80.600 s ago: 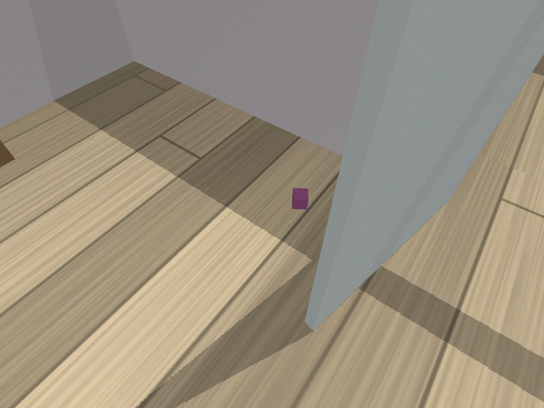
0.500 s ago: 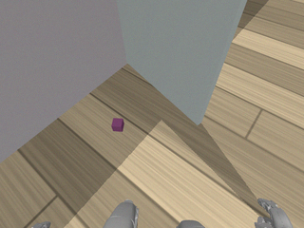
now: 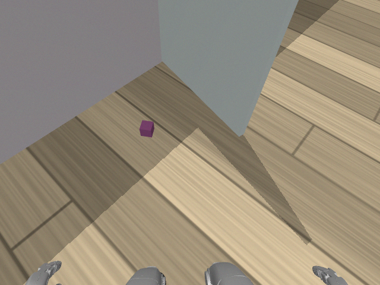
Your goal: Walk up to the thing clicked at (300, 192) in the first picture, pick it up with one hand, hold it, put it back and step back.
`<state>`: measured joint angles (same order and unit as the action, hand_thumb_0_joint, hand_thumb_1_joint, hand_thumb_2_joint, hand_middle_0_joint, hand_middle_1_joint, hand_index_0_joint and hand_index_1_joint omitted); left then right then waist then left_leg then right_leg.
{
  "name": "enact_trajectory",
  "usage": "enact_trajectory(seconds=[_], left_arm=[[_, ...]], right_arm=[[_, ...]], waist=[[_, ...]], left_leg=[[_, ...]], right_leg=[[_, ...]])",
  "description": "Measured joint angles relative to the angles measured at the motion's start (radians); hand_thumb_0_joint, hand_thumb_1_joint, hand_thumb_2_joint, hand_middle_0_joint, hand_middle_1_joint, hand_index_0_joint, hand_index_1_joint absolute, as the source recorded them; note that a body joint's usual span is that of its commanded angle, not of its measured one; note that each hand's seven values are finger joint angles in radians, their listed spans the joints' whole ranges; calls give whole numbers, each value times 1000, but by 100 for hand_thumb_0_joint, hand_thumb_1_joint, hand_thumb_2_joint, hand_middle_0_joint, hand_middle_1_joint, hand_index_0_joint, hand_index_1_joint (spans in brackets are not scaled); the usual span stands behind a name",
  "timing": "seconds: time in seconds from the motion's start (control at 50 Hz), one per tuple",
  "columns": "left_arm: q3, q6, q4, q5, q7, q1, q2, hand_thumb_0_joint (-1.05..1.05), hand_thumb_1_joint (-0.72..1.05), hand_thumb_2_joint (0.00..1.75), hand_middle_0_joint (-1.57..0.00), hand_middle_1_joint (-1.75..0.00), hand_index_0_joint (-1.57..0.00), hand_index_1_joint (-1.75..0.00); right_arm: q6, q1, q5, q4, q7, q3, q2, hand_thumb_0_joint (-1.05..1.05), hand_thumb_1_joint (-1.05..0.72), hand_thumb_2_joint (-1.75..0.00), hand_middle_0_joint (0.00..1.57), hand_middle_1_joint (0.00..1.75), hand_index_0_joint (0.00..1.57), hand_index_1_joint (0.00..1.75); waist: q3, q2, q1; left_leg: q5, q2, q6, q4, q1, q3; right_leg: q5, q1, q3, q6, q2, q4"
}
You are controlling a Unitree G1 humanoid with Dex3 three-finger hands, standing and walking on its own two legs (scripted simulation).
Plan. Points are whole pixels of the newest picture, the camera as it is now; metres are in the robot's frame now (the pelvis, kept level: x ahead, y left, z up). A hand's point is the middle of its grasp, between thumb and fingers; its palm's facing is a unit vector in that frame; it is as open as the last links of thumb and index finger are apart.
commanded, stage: step back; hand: left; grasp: from above
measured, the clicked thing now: (147, 128) +0.99 +0.25 -0.73
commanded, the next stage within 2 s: stand in 1.30 s
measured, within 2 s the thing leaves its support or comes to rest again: neither
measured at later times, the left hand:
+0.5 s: hand out of the picture -0.08 +0.28 -0.14, palm faces +0.07 -0.90 -0.44, open 7.4 cm
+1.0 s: hand out of the picture -0.04 +0.26 -0.15, palm faces +0.06 -0.93 -0.36, open 7.4 cm
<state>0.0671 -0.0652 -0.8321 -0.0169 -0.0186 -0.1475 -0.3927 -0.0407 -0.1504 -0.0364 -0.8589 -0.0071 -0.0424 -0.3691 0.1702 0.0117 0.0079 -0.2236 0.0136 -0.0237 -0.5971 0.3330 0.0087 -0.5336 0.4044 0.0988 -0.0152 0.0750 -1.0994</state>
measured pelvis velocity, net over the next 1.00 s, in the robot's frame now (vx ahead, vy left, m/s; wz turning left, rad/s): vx -0.09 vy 0.00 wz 0.05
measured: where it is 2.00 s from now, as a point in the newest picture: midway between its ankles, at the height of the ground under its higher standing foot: outside the picture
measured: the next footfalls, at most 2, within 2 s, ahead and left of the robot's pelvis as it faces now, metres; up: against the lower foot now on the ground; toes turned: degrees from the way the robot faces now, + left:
right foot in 0.10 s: -0.04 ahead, -0.13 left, +0.00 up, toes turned +1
left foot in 0.42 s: -0.01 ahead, +0.13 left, +0.00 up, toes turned +4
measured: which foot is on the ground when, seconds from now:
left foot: down 0.00-0.14, up 0.16-0.40, down 0.42-1.00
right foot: up 0.00-0.08, down 0.10-1.00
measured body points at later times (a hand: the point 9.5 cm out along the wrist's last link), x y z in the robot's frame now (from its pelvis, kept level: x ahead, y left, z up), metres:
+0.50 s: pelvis -0.12 -0.01 +0.00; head -0.11 -0.02 +0.45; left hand -0.08 +0.33 -0.11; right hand -0.05 -0.33 -0.13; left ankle -0.11 +0.12 -0.73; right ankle -0.09 -0.13 -0.72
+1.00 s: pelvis -0.09 +0.00 +0.00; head -0.07 +0.00 +0.45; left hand -0.04 +0.31 -0.13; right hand +0.01 -0.31 -0.13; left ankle -0.05 +0.13 -0.73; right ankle -0.08 -0.13 -0.73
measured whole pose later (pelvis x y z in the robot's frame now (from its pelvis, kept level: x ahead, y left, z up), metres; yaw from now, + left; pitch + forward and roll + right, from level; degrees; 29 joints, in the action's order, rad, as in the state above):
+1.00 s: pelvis -0.09 +0.00 +0.00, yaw +3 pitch -3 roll +1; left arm 0.03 0.00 -1.01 -0.01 0.01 -0.19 -0.37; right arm 0.02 -0.17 -0.03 -1.03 0.01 -0.05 -0.37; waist 0.08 0.01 0.03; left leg -0.25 0.01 0.01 -0.58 0.28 -0.01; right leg -0.35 0.23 -0.01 -0.01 -0.04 -0.63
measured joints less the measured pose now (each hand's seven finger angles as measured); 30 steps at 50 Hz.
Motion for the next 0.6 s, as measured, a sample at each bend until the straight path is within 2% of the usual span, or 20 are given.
enact_trajectory(seconds=[0.06,0.1,0.12,0.14,0.18,0.2,0.24,0.28,0.34,0.4,0.42,0.46,0.5,0.52,0.56,0.6], left_arm=[[-5,11,-18,-3,4,-17,-1,0,90,90,-21,-30,-20,-30],[-8,26,-38,-6,6,-29,-2,0,90,90,-21,-30,-20,-30],[-6,33,-57,-11,5,-27,10,0,90,90,-21,-30,-20,-30],[-7,37,-69,-19,7,-31,22,0,90,90,-21,-30,-20,-30],[-12,41,-76,-27,13,-60,27,0,90,90,-21,-30,-20,-30],[-13,42,-80,-27,12,-72,29,0,90,90,-21,-30,-21,-30],[-14,41,-92,-27,8,-84,35,0,90,90,-21,-30,-21,-30],[-10,44,-94,-30,7,-86,35,0,90,90,-21,-30,-21,-30],[-1,57,-85,-38,11,-82,26,0,90,90,-21,-30,-21,-30],[6,65,-77,-39,17,-74,10,0,90,90,-21,-30,-21,-30],[6,63,-78,-37,19,-71,4,0,90,90,-21,-30,-21,-30],[4,55,-87,-34,21,-67,-13,0,90,90,-21,-30,-21,-30],[0,43,-113,-24,23,-76,-14,0,90,90,-21,-30,-21,-30],[-1,39,-126,-20,26,-79,-16,0,90,90,-21,-30,-20,-30],[-2,42,-141,-12,34,-84,-22,0,90,90,-21,-30,-20,-30],[-2,51,-151,-10,41,-90,-24,0,90,90,-21,-30,-20,-30]], right_arm=[[-2,33,1,25,3,-2,-13,1,-90,-89,20,30,20,30],[-10,53,6,33,9,-2,-24,1,-90,-89,20,30,20,30],[-14,67,9,30,10,-5,-36,1,-90,-89,20,30,20,30],[-19,72,13,22,9,-10,-43,1,-90,-89,20,30,20,30],[-31,60,16,3,2,-14,-35,1,-90,-89,20,30,20,30],[-34,50,19,-5,2,-14,-34,1,-90,-89,20,30,20,30],[-28,24,26,-17,2,-14,-41,1,-90,-89,20,30,20,30],[-20,-5,26,-31,5,-15,-48,1,-90,-89,20,30,20,30],[-17,-52,15,-65,13,-18,-53,1,-90,-89,20,30,20,30],[-10,-86,7,-107,25,-21,-49,1,-90,-89,20,30,20,30],[-4,-94,7,-119,27,-23,-46,1,-90,-89,20,30,20,30],[12,-90,4,-143,28,-29,-27,1,-90,-89,20,30,20,30],[27,-98,0,-145,30,-26,-15,1,-90,-89,20,30,20,30],[34,-101,-1,-144,31,-24,-8,1,-90,-89,20,30,20,30],[45,-100,-4,-143,29,-15,6,1,-90,-89,20,30,20,30],[52,-95,-7,-140,30,-10,14,1,-90,-89,20,30,20,30]], waist=[[0,-13,8],[-6,-23,16],[2,-57,14],[5,-83,6],[-20,-67,25],[-30,-56,33],[-45,-53,30],[-56,-56,26],[-71,-60,24],[-84,-50,24],[-88,-45,23],[-74,-3,27],[-95,1,16],[-102,1,7],[-108,9,-2],[-113,11,-7]], left_leg=[[27,20,13,-17,48,-13],[33,35,26,-50,89,-22],[33,57,29,-74,106,-7],[-15,54,23,-101,121,29],[-183,-19,30,-228,157,91],[-214,-56,33,-314,171,115],[-214,-101,37,-434,182,140],[-203,-106,47,-480,165,133],[-219,-75,58,-391,88,103],[-273,-38,50,-179,-20,60],[-254,-29,42,-89,-63,43],[-99,-53,34,1,-107,16],[-84,-52,16,5,-102,13],[-85,-46,6,13,-102,15],[-70,-36,4,39,-113,13],[-60,-24,13,50,-116,12]], right_leg=[[28,-110,-36,-4,-44,228],[106,-193,-63,9,-62,425],[130,-206,-79,17,-41,456],[139,-203,-95,23,-26,454],[145,-170,-80,35,-44,427],[155,-162,-70,38,-57,428],[178,-156,-73,34,-79,445],[195,-147,-85,33,-92,456],[203,-134,-113,37,-106,453],[199,-118,-141,34,-127,434],[196,-112,-148,29,-135,423],[177,-104,-125,27,-163,390],[77,-81,-95,30,-138,338],[61,-67,-86,31,-123,299],[69,-54,-82,34,-108,269],[73,-66,-94,32,-105,313]])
